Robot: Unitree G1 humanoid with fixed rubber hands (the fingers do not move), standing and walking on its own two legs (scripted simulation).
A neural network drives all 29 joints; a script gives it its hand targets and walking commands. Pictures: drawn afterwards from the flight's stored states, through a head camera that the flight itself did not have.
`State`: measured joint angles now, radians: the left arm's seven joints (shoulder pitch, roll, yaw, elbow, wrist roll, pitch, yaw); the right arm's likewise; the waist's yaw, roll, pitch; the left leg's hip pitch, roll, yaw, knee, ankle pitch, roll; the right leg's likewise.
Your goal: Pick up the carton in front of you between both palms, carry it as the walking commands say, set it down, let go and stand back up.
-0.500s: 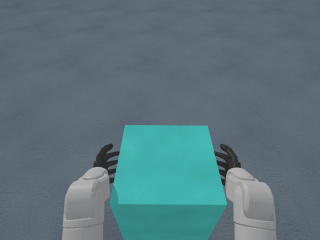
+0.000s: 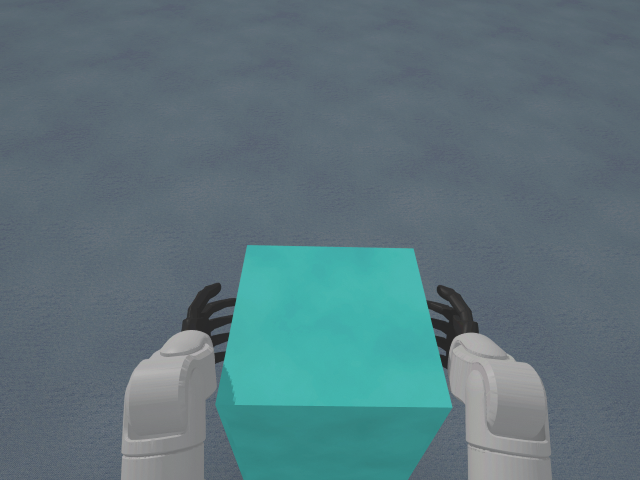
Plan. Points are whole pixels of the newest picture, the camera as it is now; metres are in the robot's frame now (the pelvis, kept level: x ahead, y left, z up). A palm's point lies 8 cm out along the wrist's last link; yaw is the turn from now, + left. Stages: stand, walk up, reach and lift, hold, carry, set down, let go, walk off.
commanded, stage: carry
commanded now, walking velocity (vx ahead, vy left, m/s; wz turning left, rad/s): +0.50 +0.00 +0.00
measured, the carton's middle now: (327, 369) +0.27 +0.00 -0.01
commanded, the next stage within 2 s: none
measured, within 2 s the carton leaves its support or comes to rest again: neither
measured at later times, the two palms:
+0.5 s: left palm (255, 172) +0.58 +0.12 +0.06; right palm (427, 173) +0.60 -0.18 +0.06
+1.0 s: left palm (247, 81) +0.92 +0.18 +0.06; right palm (378, 83) +0.92 -0.12 +0.07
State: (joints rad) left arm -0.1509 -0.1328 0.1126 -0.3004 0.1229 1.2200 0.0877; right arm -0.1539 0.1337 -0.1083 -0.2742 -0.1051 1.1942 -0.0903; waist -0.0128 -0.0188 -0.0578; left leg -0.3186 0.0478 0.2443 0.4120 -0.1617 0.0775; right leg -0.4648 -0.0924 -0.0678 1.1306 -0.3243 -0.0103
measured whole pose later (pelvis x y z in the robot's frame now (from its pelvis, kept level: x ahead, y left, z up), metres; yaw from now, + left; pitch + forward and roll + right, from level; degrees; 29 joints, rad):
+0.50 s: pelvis +0.33 -0.05 +0.00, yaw +4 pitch +4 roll +1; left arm -0.15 -0.13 0.10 -0.29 0.11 1.20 0.09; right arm -0.15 0.13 -0.12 -0.31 -0.12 1.21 -0.09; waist 0.02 0.02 -0.04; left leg -0.42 0.08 0.06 1.15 -0.34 0.01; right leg -0.34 -0.04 -0.24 0.42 -0.16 -0.08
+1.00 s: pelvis +0.65 +0.02 +0.00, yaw +0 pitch +3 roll -1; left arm -0.15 -0.13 0.12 -0.33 0.12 1.23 0.09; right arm -0.16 0.14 -0.10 -0.29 -0.11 1.20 -0.09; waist -0.01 -0.02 -0.04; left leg -0.35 0.04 0.25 0.44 -0.15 0.09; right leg -0.39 -0.08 -0.06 1.15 -0.35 -0.01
